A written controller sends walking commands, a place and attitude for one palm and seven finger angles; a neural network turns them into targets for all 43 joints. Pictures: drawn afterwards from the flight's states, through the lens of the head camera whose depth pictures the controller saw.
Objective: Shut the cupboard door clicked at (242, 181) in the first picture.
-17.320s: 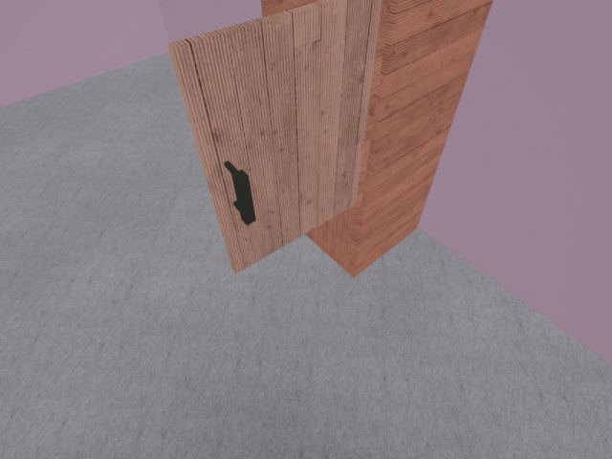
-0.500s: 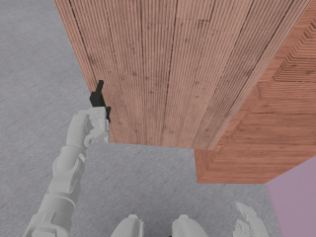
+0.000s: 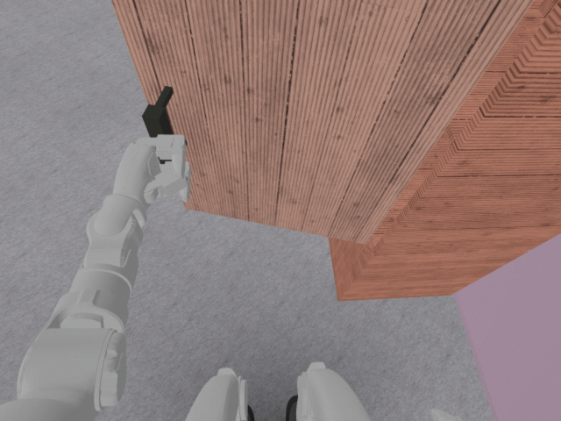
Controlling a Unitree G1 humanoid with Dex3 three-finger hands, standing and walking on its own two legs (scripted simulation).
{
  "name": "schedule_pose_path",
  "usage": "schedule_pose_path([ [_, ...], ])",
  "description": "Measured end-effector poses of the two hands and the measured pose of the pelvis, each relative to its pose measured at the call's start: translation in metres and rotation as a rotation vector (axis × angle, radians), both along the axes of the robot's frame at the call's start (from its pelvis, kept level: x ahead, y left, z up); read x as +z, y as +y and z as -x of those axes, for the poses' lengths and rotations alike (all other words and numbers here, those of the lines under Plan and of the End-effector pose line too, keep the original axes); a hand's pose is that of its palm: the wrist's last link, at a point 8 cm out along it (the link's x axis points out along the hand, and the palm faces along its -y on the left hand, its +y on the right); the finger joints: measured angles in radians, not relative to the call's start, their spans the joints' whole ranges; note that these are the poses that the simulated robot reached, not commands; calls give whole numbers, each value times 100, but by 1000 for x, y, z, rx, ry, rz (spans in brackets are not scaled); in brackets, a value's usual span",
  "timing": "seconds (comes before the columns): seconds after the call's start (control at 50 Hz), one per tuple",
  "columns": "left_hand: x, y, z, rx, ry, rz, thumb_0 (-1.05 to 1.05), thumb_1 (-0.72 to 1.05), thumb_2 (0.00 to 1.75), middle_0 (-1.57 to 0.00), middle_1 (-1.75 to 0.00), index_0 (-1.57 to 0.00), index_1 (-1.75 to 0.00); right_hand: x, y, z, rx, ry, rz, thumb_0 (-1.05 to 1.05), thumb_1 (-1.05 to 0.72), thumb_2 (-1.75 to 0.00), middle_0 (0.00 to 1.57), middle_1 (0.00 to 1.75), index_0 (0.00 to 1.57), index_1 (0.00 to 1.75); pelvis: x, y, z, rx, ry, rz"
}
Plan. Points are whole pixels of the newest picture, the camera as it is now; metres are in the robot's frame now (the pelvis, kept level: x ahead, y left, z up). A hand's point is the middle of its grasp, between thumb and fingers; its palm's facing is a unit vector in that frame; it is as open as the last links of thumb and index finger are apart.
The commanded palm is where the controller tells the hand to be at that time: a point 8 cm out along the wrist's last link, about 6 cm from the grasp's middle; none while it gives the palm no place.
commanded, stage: push the door shut along its arc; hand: left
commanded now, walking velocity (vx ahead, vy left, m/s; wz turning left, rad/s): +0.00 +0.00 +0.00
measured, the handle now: (169, 132) +0.53 +0.15 +0.05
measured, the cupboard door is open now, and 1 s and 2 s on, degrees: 75 65 59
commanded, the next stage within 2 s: pull the fist back off the door in 1.12 s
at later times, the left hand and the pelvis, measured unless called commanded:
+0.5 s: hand (213, 151) +0.49 +0.09 +0.05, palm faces -0.35 -0.93 -0.03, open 3.1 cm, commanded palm +0.50 +0.13 +0.05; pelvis +0.00 +0.00 -0.01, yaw -1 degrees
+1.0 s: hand (241, 125) +0.54 +0.04 +0.06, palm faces -0.44 -0.90 -0.04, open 3.1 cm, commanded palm +0.55 +0.08 +0.05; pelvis +0.00 -0.02 -0.03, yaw -2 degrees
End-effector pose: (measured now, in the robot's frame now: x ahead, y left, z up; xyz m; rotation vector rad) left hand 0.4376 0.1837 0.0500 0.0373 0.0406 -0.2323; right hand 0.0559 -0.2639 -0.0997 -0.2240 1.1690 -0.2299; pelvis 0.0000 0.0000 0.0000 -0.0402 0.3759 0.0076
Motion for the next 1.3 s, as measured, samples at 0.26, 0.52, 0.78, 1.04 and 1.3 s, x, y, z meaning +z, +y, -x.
schedule_pose_path([
  [0.26, 2, -15, -28, -61, 8, -19, 2, 90, 91, -130, -150, -130, -149, -3, 5, 23, -40, 69, -14, 1, -90, -89, 20, 30, 20, 30, -2, 3, -3, -7, 23, 5],
  [0.52, 6, -40, -57, -131, 21, -8, 2, 90, 90, -130, -150, -129, -149, -6, 0, 29, -58, 86, -4, 1, -90, -89, 20, 30, 20, 30, -8, -1, -4, -15, 49, 7],
  [0.78, 9, -66, -86, -201, 29, -19, 2, 90, 90, -130, -150, -129, -149, -15, -8, 51, -87, 130, 10, 0, -90, -89, 20, 30, 20, 30, -19, -9, -1, -21, 86, 10],
  [1.04, 11, -83, -111, -226, 45, -28, 1, 89, 92, -130, -150, -129, -149, -21, -11, 80, -130, 188, 12, 0, -90, -89, 21, 30, 20, 30, -28, -17, 0, -35, 116, 6],
  [1.3, 10, -92, -126, -108, 78, 63, 3, 90, 94, -130, -150, -130, -149, -23, -17, 86, -102, 200, 40, 0, -90, -89, 20, 30, 20, 30, -35, -19, 2, -26, 148, 15],
])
